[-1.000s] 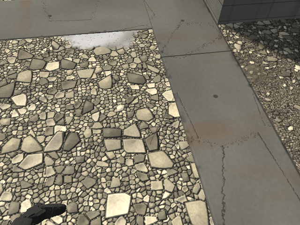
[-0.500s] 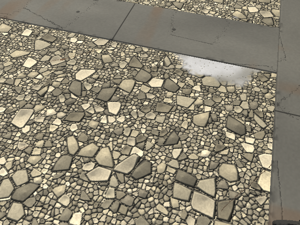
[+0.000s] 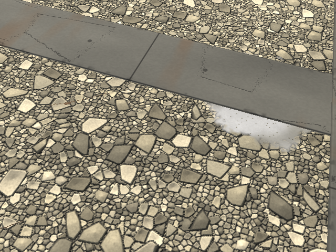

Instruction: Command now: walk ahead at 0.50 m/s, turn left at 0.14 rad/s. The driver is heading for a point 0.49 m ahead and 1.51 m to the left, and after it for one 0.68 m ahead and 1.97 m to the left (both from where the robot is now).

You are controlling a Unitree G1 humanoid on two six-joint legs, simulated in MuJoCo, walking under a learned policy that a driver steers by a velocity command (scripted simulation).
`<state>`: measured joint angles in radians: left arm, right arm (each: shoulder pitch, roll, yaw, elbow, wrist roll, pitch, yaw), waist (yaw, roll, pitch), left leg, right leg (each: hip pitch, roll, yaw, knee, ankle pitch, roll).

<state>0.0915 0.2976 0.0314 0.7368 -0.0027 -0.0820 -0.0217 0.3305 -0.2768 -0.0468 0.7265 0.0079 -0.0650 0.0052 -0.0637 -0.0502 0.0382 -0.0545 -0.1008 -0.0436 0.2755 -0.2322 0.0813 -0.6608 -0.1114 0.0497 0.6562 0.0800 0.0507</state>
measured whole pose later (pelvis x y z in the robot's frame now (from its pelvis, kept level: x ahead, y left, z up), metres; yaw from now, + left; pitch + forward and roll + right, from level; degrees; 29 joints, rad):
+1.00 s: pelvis +0.57 +0.05 +0.00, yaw +25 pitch +2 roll +0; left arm 0.05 0.31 0.04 0.71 0.01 -0.09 -0.01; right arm 0.34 -0.28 -0.07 0.70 0.02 -0.04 -0.01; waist -0.06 -0.04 0.04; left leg -0.15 -0.11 -0.12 0.34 -0.21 0.09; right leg -0.66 -0.09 0.10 0.72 -0.05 0.07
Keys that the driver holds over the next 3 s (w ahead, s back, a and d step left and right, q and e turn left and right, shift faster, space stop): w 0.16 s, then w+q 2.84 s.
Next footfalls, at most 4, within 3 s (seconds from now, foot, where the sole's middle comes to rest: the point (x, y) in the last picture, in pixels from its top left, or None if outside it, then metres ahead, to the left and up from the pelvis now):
0.16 right None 0.28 -0.15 -0.78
0.70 left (130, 235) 0.55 0.12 -0.78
1.16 right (149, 161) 0.89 0.04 -0.78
1.68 left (65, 158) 0.92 0.42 -0.78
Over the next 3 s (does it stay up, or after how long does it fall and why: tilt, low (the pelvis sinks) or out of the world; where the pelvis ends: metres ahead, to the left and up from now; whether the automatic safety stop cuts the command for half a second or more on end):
stays up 1.13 0.88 0.00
